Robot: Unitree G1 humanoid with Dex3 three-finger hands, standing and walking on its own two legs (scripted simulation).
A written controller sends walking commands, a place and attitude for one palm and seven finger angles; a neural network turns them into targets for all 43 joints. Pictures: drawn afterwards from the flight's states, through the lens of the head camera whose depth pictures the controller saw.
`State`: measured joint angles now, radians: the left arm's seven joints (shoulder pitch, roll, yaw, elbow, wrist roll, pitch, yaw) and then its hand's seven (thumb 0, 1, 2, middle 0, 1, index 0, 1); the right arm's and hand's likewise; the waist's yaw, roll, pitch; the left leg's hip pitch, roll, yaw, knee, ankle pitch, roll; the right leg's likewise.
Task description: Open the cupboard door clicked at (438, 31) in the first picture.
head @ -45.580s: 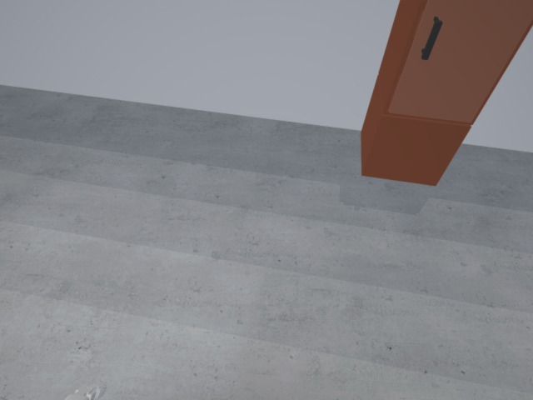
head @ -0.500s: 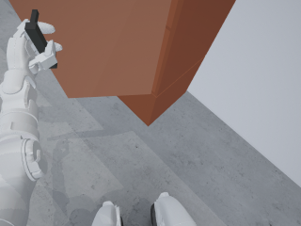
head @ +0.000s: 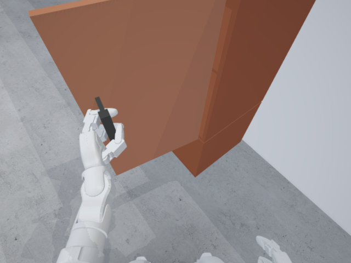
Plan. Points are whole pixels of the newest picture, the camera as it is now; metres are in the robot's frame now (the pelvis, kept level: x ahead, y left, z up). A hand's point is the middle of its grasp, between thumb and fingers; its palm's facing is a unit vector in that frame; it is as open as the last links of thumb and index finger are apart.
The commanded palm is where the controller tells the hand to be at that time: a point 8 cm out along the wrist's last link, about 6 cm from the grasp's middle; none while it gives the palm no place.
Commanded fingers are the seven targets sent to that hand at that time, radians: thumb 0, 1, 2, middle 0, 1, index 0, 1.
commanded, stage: pull the door open along its arc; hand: left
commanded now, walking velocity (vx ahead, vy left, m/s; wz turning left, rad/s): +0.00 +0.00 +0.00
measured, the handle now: (108, 124) +0.43 +0.17 +0.05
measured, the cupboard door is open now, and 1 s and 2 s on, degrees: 79 100 100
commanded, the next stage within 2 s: open thumb and fingers to let go in 0.38 s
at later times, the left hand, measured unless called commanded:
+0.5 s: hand (159, 171) +0.30 +0.04 +0.06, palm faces +0.36 -0.93 +0.00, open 6.2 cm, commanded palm +0.26 +0.09 +0.05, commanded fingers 0.00 0.76 0.84 -0.39 -1.34 -0.39 -1.34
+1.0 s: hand (152, 171) +0.30 +0.05 +0.06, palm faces +0.37 -0.93 +0.01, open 12.6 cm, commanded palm +0.25 +0.09 +0.05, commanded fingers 0.00 -0.50 0.30 -0.26 -0.95 -0.26 -0.95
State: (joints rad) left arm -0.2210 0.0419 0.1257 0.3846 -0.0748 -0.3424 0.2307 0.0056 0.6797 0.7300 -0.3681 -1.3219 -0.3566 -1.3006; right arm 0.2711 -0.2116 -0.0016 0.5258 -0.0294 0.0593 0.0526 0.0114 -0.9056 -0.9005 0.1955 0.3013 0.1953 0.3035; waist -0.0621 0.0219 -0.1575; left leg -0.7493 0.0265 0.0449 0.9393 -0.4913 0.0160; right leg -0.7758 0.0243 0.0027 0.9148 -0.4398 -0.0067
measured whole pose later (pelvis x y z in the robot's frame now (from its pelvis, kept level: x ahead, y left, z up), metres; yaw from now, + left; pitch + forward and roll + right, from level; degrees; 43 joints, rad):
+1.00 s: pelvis -0.02 -0.03 +0.00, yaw +4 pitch +12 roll +1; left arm -0.08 -0.10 -0.16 0.33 0.06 -0.34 0.53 0.00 -0.27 0.40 -0.32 -1.21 -0.32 -1.21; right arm 0.20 -0.19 -0.01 0.60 -0.07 -0.01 0.01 0.01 -0.90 -0.90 0.20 0.30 0.20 0.30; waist -0.01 0.03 -0.14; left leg -0.71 0.00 -0.03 0.95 -0.45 -0.03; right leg -0.73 0.00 -0.07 0.96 -0.45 -0.05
